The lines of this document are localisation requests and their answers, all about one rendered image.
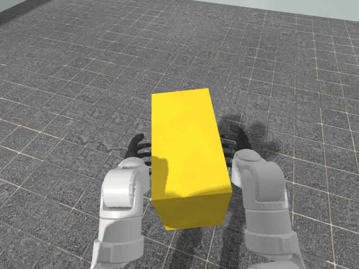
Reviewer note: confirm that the robot right forearm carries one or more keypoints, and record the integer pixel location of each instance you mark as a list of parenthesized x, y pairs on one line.
[(269, 232)]

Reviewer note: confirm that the carton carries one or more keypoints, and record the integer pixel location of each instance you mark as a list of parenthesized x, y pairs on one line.
[(190, 185)]

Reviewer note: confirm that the robot left hand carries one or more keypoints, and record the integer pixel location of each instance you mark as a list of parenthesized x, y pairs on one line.
[(134, 147)]

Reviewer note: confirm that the robot right hand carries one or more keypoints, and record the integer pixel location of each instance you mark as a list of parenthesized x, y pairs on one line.
[(241, 139)]

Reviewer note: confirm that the robot left forearm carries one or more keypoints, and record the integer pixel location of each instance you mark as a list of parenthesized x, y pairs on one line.
[(121, 206)]

